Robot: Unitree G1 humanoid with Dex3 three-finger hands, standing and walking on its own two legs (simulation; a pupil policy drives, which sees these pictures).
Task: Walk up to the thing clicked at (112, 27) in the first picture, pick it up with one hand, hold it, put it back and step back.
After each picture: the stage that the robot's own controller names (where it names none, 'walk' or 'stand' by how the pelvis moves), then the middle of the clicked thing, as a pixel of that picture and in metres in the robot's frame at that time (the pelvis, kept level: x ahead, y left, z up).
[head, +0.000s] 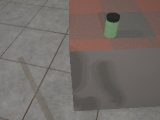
stand; (111, 25) +0.71 -0.14 +0.00
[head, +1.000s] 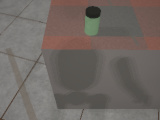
rise first; (92, 21) +0.65 -0.03 +0.03
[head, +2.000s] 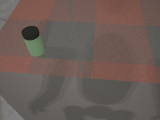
rise first; (33, 41) +0.52 +0.25 +0.02
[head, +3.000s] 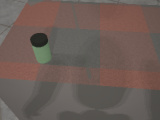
stand; (41, 48) +0.51 +0.18 +0.02
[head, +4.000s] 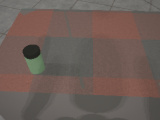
stand; (34, 59) +0.48 +0.21 +0.00
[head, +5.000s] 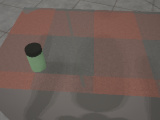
stand; (36, 57) +0.49 +0.21 -0.01
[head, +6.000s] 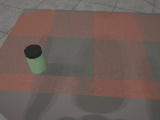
stand; (35, 59) +0.48 +0.21 -0.01
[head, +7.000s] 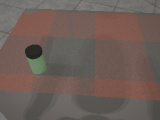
stand; (36, 59) +0.48 +0.21 -0.01
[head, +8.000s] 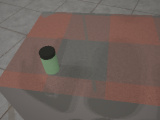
rise first; (49, 60) +0.48 +0.19 +0.00
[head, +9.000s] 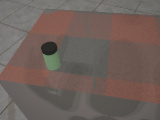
go down; (51, 56) +0.50 +0.19 +0.00
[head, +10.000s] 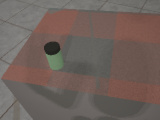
go down; (54, 56) +0.50 +0.19 +0.00
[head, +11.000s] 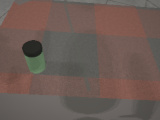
go down; (34, 57) +0.46 +0.17 +0.02
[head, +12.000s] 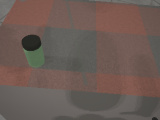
approach; (34, 51) +0.49 +0.17 +0.02
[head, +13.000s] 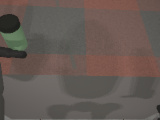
close in; (13, 34) +0.51 +0.20 +0.06
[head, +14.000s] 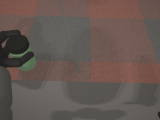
lift; (22, 53) +0.44 +0.19 +0.05
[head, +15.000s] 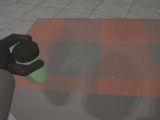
lift; (31, 63) +0.32 +0.16 +0.18
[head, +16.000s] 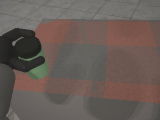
hold; (33, 59) +0.33 +0.16 +0.19
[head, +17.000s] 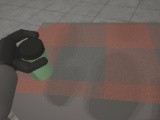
hold; (36, 60) +0.33 +0.15 +0.20
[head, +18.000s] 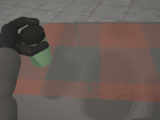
crouch; (37, 47) +0.37 +0.14 +0.21
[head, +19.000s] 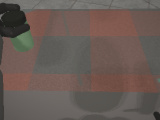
crouch; (19, 31) +0.46 +0.18 +0.18
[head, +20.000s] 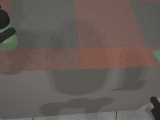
lower; (2, 31) +0.51 +0.19 +0.07
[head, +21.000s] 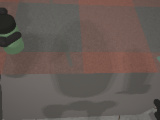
lower; (8, 35) +0.49 +0.19 +0.07
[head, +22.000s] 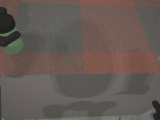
lower; (8, 34) +0.49 +0.19 +0.07
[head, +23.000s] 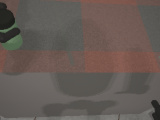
lower; (7, 30) +0.50 +0.19 +0.07
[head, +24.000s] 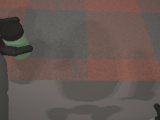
open; (16, 41) +0.48 +0.18 +0.06
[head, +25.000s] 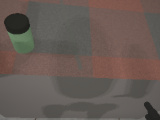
sink last; (20, 34) +0.48 +0.17 +0.06
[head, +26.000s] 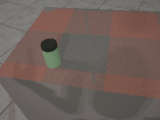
sink last; (51, 53) +0.50 +0.18 +0.04
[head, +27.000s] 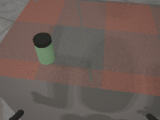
stand; (44, 49) +0.49 +0.17 +0.04
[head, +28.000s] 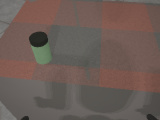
stand; (41, 48) +0.49 +0.18 +0.05
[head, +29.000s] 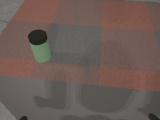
stand; (40, 46) +0.49 +0.18 +0.06
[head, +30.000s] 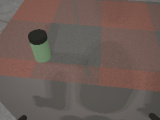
stand; (40, 46) +0.49 +0.18 +0.06
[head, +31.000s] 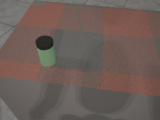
stand; (46, 51) +0.49 +0.17 +0.03
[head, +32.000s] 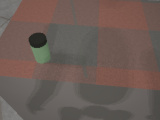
walk; (40, 48) +0.50 +0.19 +0.00
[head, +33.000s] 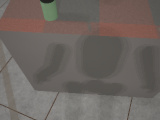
walk; (49, 6) +0.70 +0.17 +0.02
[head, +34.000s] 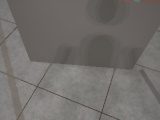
walk; out of the picture +1.02 +0.22 +0.01
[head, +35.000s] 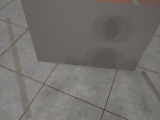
stand; out of the picture +1.13 +0.19 +0.01
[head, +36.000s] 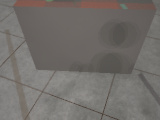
stand; out of the picture +1.13 +0.24 -0.01
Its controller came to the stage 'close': yes
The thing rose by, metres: 0.20
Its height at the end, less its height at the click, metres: +0.00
